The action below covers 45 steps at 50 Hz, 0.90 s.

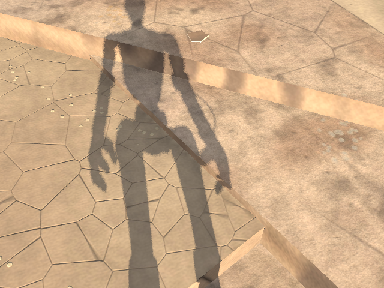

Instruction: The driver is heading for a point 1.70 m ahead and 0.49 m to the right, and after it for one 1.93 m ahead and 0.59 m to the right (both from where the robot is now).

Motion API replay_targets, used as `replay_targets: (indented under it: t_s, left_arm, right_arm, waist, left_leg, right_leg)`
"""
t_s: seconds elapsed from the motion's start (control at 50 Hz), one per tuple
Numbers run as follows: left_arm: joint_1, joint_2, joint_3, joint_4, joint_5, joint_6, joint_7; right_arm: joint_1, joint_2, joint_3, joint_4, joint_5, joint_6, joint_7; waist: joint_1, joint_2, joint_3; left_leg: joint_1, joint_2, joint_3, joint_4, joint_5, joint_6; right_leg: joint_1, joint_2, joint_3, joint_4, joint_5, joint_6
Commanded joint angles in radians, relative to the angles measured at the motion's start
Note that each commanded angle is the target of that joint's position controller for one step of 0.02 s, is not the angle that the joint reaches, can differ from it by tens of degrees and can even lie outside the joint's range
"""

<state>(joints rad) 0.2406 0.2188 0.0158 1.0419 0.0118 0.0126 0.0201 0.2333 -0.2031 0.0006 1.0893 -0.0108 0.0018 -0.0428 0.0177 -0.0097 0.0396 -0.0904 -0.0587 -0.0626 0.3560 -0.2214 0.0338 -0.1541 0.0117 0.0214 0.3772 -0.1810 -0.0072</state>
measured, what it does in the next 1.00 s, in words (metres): walks ahead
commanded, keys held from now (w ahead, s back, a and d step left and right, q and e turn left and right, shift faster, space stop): no key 0.40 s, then w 0.60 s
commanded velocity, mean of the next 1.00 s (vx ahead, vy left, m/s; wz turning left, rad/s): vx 0.19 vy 0.00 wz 0.00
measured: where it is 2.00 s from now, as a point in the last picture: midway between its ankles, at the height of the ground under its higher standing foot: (202, 206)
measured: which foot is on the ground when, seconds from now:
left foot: down 0.00-0.68, up 0.70-1.00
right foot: down 0.00-1.00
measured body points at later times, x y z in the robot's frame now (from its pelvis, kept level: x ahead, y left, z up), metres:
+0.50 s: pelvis +0.01 +0.00 +0.00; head +0.00 +0.00 +0.45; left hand +0.00 +0.23 -0.16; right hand -0.01 -0.23 -0.16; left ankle -0.02 +0.10 -0.74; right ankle +0.01 -0.11 -0.74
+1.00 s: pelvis +0.18 -0.04 -0.01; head +0.20 -0.05 +0.44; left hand +0.05 +0.17 -0.14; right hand +0.31 -0.27 -0.15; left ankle +0.28 +0.07 -0.69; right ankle +0.04 -0.11 -0.75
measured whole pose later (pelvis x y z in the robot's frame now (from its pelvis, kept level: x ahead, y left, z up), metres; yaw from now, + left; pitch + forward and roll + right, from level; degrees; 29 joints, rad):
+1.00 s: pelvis +0.18 -0.04 -0.01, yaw +0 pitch +1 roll +1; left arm 0.54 0.12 0.00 1.13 0.02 -0.10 0.02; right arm 0.08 -0.19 -0.03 0.99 -0.03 -0.04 0.02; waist 0.05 0.02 0.03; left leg -0.65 0.03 0.09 0.93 -0.21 0.05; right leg 0.09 0.06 -0.04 0.21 -0.32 -0.08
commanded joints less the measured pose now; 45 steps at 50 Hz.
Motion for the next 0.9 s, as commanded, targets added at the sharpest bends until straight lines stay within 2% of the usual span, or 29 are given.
replay_targets:
  t_s: [0.02, 0.4, 0.42, 0.48, 0.52, 0.54, 0.56, 0.58, 0.6, 0.62, 0.66, 0.68, 0.7, 0.72, 0.74, 0.76, 0.78, 0.8, 0.86, 0.9]
  left_arm:
    - [0.021, 0.075, 0.008, -0.003, 0.000, -0.010, 0.003]
    - [0.087, 0.032, -0.010, 0.082, 0.000, -0.017, 0.015]
    - [0.093, 0.028, -0.011, 0.085, 0.000, -0.016, 0.015]
    - [0.083, 0.044, 0.002, 0.066, 0.009, -0.008, 0.011]
    - [0.043, 0.019, -0.001, 0.035, 0.018, -0.012, 0.001]
    - [0.024, -0.009, -0.006, 0.019, 0.024, -0.021, -0.004]
    - [0.007, -0.017, -0.008, 0.003, 0.032, -0.033, -0.009]
    - [-0.004, -0.004, -0.003, -0.010, 0.031, -0.046, -0.013]
    - [-0.001, 0.006, 0.002, -0.019, 0.026, -0.057, -0.018]
    - [0.018, 0.005, 0.004, -0.022, 0.020, -0.067, -0.024]
    - [0.161, -0.014, 0.010, 0.021, 0.005, -0.083, -0.024]
    - [0.260, 0.016, 0.022, 0.051, 0.007, -0.091, -0.015]
    - [0.389, 0.118, 0.049, 0.073, 0.015, -0.097, -0.005]
    - [0.457, 0.164, 0.065, 0.105, 0.008, -0.086, -0.005]
    - [0.364, 0.104, 0.051, 0.078, 0.012, -0.084, -0.006]
    - [0.282, 0.079, 0.044, 0.047, 0.011, -0.091, -0.009]
    - [0.233, 0.065, 0.039, 0.026, 0.010, -0.099, -0.011]
    - [0.224, 0.049, 0.032, 0.024, 0.007, -0.109, -0.009]
    - [0.300, 0.023, 0.018, 0.057, 0.003, -0.122, -0.006]
    - [0.331, 0.015, 0.009, 0.069, 0.003, -0.123, -0.003]
  right_arm:
    - [0.032, -0.110, -0.016, -0.003, 0.001, -0.008, -0.002]
    - [0.098, -0.052, -0.002, 0.060, 0.001, -0.013, -0.004]
    - [0.107, -0.050, -0.001, 0.062, 0.000, -0.013, -0.004]
    - [0.122, -0.093, -0.022, 0.049, -0.004, -0.001, -0.002]
    - [0.176, -0.099, -0.031, 0.047, -0.006, 0.001, 0.001]
    - [0.210, -0.113, -0.040, 0.053, -0.006, -0.002, 0.000]
    - [0.219, -0.125, -0.049, 0.054, -0.008, -0.007, 0.001]
    - [0.213, -0.128, -0.053, 0.048, -0.010, -0.014, 0.003]
    - [0.197, -0.131, -0.057, 0.041, -0.012, -0.021, 0.006]
    - [0.175, -0.132, -0.060, 0.032, -0.011, -0.027, 0.008]
    - [0.097, -0.114, -0.061, 0.005, 0.002, -0.036, 0.013]
    - [0.055, -0.079, -0.053, -0.020, -0.001, -0.047, 0.015]
    - [0.020, 0.000, -0.031, -0.060, 0.006, -0.062, 0.025]
    - [0.002, -0.058, -0.044, -0.086, -0.027, -0.068, 0.032]
    - [-0.008, -0.075, -0.049, -0.080, -0.044, -0.071, 0.042]
    - [0.004, -0.043, -0.044, -0.071, -0.036, -0.077, 0.053]
    - [0.015, -0.033, -0.043, -0.064, -0.031, -0.082, 0.061]
    - [0.007, -0.042, -0.048, -0.066, -0.033, -0.081, 0.067]
    - [-0.013, -0.037, -0.052, -0.075, -0.033, -0.065, 0.071]
    - [-0.095, -0.021, -0.047, -0.110, -0.026, -0.057, 0.068]
  waist:
    - [-0.005, 0.020, 0.045]
    - [-0.007, 0.009, 0.036]
    - [-0.008, 0.012, 0.016]
    - [-0.017, 0.051, 0.062]
    - [-0.046, 0.091, 0.129]
    - [-0.056, 0.139, 0.134]
    - [-0.060, 0.161, 0.146]
    - [-0.056, 0.145, 0.147]
    - [-0.042, 0.131, 0.139]
    - [-0.022, 0.126, 0.131]
    - [0.057, 0.100, 0.123]
    - [0.095, 0.017, 0.108]
    - [0.137, -0.226, 0.050]
    - [0.127, -0.241, 0.069]
    - [0.068, -0.087, 0.126]
    - [0.031, -0.040, 0.140]
    - [0.005, -0.028, 0.127]
    - [-0.003, -0.030, 0.113]
    - [-0.006, -0.065, 0.055]
    - [0.005, -0.074, 0.059]
  left_leg:
    - [-0.107, 0.129, -0.124, -0.106, -0.019, 0.029]
    - [-0.105, 0.112, -0.094, -0.067, 0.053, 0.028]
    - [-0.101, 0.106, -0.094, -0.077, -0.025, 0.030]
    - [-0.162, 0.092, -0.132, -0.077, -0.424, 0.080]
    - [-0.155, 0.159, -0.246, -0.124, -0.591, 0.134]
    - [-0.118, 0.226, -0.336, -0.174, -0.626, 0.170]
    - [-0.111, 0.291, -0.404, -0.210, -0.605, 0.204]
    - [-0.118, 0.316, -0.422, -0.224, -0.553, 0.219]
    - [-0.117, 0.314, -0.402, -0.216, -0.499, 0.218]
    - [-0.133, 0.296, -0.358, -0.196, -0.460, 0.208]
    - [-0.309, 0.209, -0.234, -0.090, -0.388, 0.159]
    - [-0.431, 0.141, -0.146, 0.054, -0.308, 0.122]
    - [-0.583, 0.002, 0.043, 0.370, -0.247, 0.068]
    - [-0.679, -0.002, 0.084, 0.570, -0.328, 0.063]
    - [-0.684, 0.063, 0.037, 0.681, -0.244, 0.070]
    - [-0.667, 0.093, 0.029, 0.706, -0.156, 0.068]
    - [-0.639, 0.112, 0.035, 0.697, -0.087, 0.057]
    - [-0.627, 0.120, 0.050, 0.686, -0.042, 0.045]
    - [-0.639, 0.102, 0.113, 0.709, 0.006, 0.021]
    - [-0.648, 0.091, 0.146, 0.663, 0.022, 0.005]
  right_leg:
    - [0.002, -0.080, 0.082, -0.050, 0.024, -0.020]
    - [-0.020, -0.091, 0.086, -0.037, 0.037, -0.024]
    - [-0.014, -0.081, 0.081, -0.039, -0.032, -0.026]
    - [-0.103, -0.017, 0.044, 0.047, -0.361, -0.055]
    - [-0.238, 0.010, 0.021, 0.146, -0.408, -0.064]
    - [-0.285, 0.025, -0.029, 0.234, -0.327, -0.060]
    - [-0.306, 0.008, -0.062, 0.300, -0.243, -0.057]
    - [-0.311, -0.014, -0.057, 0.328, -0.224, -0.061]
    - [-0.298, -0.023, -0.054, 0.316, -0.239, -0.066]
    - [-0.250, -0.021, -0.063, 0.260, -0.246, -0.072]
    - [0.045, 0.022, -0.092, 0.063, -0.168, -0.086]
    - [0.215, -0.032, 0.007, -0.018, -0.185, -0.093]
    - [0.350, -0.256, 0.375, -0.204, -0.425, -0.150]
    - [0.324, -0.395, 0.592, -0.259, -0.469, -0.219]
    - [0.239, -0.374, 0.542, -0.249, -0.453, -0.221]
    - [0.180, -0.335, 0.455, -0.257, -0.376, -0.206]
    - [0.163, -0.293, 0.371, -0.272, -0.277, -0.187]
    - [0.168, -0.264, 0.300, -0.277, -0.160, -0.174]
    - [0.224, -0.206, 0.141, -0.213, 0.282, -0.160]
    - [0.209, -0.189, 0.086, -0.198, 0.449, -0.163]
Keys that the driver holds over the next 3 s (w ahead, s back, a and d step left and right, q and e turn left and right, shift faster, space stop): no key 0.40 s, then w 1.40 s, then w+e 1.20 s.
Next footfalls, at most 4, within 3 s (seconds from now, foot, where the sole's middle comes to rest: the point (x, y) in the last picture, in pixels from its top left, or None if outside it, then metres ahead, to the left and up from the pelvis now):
1.14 left None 0.37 0.03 -0.78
1.62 right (225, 219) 0.73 -0.08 -0.66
2.18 left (193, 146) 1.05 0.04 -0.62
2.68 right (263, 132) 1.13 -0.26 -0.62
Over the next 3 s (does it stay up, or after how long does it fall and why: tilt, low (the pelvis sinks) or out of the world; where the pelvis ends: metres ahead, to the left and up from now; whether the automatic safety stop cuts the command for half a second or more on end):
stays up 1.21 -0.22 0.15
